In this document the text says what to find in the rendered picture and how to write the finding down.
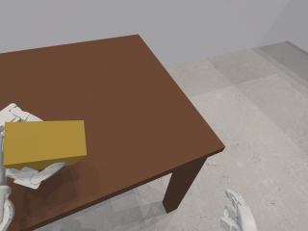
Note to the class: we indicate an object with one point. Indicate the robot left forearm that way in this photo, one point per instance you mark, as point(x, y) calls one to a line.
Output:
point(7, 209)

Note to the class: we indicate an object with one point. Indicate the sponge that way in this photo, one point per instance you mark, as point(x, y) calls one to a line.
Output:
point(40, 144)

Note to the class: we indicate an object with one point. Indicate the robot left hand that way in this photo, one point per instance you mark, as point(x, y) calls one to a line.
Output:
point(27, 177)

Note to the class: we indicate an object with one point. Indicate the robot right hand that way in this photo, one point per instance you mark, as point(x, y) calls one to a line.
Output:
point(241, 219)

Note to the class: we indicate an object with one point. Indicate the table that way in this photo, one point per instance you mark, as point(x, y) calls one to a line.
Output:
point(139, 125)

